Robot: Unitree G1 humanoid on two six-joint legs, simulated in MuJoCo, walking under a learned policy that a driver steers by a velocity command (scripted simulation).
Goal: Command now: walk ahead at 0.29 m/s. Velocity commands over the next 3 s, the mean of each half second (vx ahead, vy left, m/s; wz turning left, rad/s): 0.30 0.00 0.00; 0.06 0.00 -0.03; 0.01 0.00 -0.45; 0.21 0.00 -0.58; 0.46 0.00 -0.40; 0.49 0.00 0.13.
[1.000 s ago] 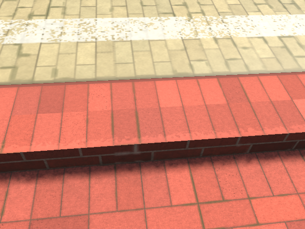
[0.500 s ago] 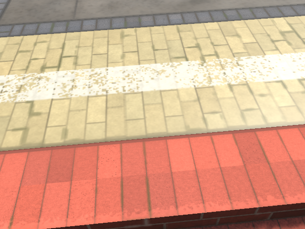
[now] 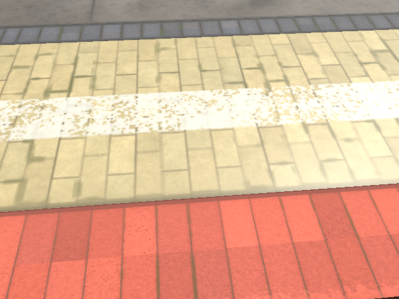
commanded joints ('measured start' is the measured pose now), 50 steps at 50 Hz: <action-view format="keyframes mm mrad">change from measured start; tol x32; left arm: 1 -35 48 7 -56 -2 -39 -15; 50 -29 57 42 -62 5 49 30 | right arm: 1 25 -172 -38 -36 7 -30 -3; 15 -319 -9 15 -173 5 -70 57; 24 159 -185 -18 -16 -82 -11 8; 29 -212 -15 33 -75 -35 10 36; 50 14 -56 -3 -28 -19 51 -50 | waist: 1 3 172 22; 6 152 -241 64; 24 -76 243 -297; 50 -21 -36 -3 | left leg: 1 158 291 -425 -279 -239 216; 9 -671 85 -47 605 -117 34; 20 13 -49 97 181 210 49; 22 268 -30 68 -192 516 85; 24 666 428 -337 14 1623 284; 29 -139 238 -96 -294 297 207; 34 -99 166 -40 -226 393 202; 39 -148 106 -85 -154 -245 63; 50 109 43 64 -5 131 -22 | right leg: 1 -177 -14 30 0 -2 -38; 7 517 -384 562 -405 182 -209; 20 192 -188 60 -158 1285 -23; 22 125 -98 67 132 1052 40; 24 -277 63 216 815 -277 98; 38 133 -65 70 -159 236 144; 50 -13 -89 194 -156 492 11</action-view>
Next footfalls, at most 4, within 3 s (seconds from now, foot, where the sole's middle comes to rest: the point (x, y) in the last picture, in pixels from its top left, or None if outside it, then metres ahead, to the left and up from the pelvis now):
0.44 left None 0.30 0.11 -0.77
0.76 right None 0.29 -0.12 -0.77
1.60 right None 0.24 -0.14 -0.77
2.14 left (211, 271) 0.55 -0.01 -0.63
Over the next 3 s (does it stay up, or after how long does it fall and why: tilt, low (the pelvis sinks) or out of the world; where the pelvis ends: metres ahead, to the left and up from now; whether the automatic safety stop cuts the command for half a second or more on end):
stays up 0.70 -0.36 0.15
